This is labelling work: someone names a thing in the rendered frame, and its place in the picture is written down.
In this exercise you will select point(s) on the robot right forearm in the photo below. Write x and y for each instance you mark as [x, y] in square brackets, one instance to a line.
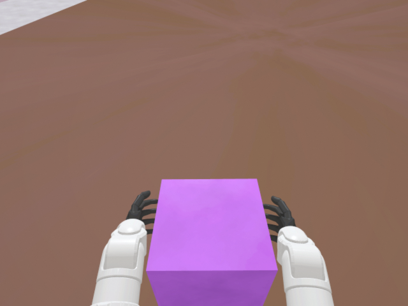
[305, 276]

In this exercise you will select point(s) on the carton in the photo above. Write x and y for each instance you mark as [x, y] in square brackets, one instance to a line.
[210, 244]

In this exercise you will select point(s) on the robot left forearm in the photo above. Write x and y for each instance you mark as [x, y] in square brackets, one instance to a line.
[121, 267]

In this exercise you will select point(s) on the robot left hand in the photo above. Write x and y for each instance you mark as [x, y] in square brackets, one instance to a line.
[136, 211]

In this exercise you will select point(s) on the robot right hand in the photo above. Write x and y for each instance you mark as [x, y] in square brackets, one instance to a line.
[283, 219]

